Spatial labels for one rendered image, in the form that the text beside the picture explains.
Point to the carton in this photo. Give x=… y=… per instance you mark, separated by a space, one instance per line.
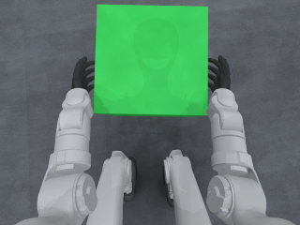
x=151 y=61

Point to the right robot forearm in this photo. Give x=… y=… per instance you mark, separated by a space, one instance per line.
x=230 y=154

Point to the left robot hand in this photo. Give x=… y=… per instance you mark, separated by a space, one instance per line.
x=80 y=73

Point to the robot left shin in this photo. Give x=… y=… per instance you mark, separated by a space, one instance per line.
x=120 y=154

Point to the robot left upper arm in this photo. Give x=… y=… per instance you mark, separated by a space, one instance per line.
x=65 y=200

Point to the robot right upper arm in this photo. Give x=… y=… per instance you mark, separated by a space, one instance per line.
x=239 y=200

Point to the left robot forearm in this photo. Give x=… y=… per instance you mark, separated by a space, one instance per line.
x=71 y=149

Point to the right robot hand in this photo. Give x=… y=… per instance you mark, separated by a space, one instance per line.
x=222 y=78

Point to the robot right thigh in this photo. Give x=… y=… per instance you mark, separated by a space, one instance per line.
x=189 y=207

